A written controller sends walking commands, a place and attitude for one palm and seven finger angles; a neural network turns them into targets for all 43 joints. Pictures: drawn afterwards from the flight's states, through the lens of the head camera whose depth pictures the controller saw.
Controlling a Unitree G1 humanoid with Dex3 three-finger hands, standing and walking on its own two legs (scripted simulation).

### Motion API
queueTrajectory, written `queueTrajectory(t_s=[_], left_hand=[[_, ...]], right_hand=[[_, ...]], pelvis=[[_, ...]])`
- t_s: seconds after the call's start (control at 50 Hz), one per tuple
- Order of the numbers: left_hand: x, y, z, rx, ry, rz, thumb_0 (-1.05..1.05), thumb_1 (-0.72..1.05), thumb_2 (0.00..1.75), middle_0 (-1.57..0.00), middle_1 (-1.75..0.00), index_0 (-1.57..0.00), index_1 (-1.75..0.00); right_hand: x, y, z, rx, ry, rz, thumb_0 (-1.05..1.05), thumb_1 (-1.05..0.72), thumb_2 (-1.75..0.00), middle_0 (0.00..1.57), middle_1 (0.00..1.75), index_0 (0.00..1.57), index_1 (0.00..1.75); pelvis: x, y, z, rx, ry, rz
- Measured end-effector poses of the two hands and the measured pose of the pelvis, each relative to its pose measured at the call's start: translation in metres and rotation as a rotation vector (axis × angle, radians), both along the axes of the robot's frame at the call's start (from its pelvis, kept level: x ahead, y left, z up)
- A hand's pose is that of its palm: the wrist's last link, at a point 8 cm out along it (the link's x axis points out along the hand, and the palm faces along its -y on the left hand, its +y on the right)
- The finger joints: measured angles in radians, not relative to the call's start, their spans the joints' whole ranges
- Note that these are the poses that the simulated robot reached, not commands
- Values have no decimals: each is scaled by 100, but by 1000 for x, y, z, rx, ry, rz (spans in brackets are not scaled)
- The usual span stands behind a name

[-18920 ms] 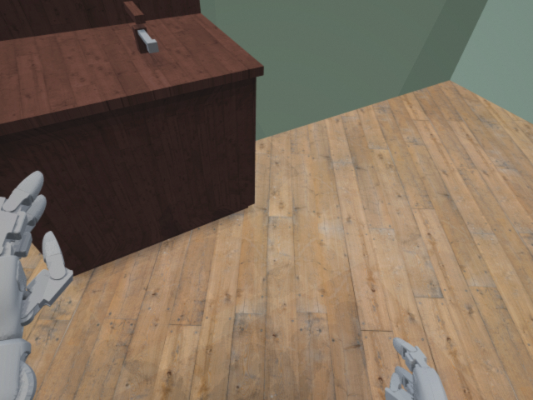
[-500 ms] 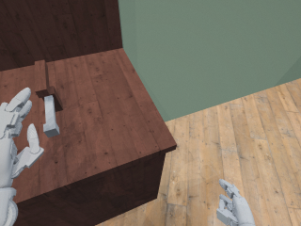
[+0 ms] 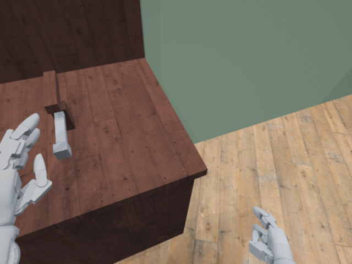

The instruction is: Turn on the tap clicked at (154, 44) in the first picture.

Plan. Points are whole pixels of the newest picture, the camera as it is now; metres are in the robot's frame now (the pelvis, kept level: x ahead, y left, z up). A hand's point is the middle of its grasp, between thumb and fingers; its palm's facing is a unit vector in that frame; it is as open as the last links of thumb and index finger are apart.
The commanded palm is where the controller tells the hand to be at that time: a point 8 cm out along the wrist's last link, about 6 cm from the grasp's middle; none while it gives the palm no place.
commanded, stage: come to a stop and stand still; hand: left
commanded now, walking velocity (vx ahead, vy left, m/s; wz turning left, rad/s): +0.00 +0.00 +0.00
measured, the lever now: (62, 150) +0.33 +0.28 +0.08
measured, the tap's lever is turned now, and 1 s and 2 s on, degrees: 0 0 0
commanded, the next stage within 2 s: look again from close up in 0.58 s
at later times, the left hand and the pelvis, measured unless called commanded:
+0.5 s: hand (26, 176) +0.22 +0.26 +0.16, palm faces +0.39 -0.84 -0.38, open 7.4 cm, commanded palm +0.16 +0.29 +0.18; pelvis +0.00 +0.00 +0.00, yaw +1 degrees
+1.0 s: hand (26, 181) +0.21 +0.26 +0.16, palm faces +0.42 -0.83 -0.37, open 7.4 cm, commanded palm +0.15 +0.28 +0.18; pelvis +0.00 +0.00 +0.00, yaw +2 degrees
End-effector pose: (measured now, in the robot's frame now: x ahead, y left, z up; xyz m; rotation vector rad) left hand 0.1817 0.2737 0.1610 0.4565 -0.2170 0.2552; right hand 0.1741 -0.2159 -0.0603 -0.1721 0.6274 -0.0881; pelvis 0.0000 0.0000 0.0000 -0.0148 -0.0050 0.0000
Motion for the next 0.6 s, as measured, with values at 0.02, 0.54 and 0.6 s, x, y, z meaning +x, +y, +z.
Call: queueTrajectory(t_s=[0.02,0.54,0.6], left_hand=[[-3,4,-1,7,9,12,2,89,90,-22,-30,-21,-30],[-6,27,17,11,-98,91,2,89,90,-22,-30,-21,-30],[-11,28,18,7,-96,110,2,89,90,-21,-30,-21,-30]], right_hand=[[-2,0,-1,-8,15,1,1,-90,-90,20,29,20,30],[12,2,11,-75,29,29,1,-90,-90,20,29,20,30],[9,4,5,-69,50,37,1,-90,-90,20,29,20,30]], pelvis=[[0,-1,0,-1,0,4],[4,3,3,-12,-10,22],[4,4,3,-11,-12,24]])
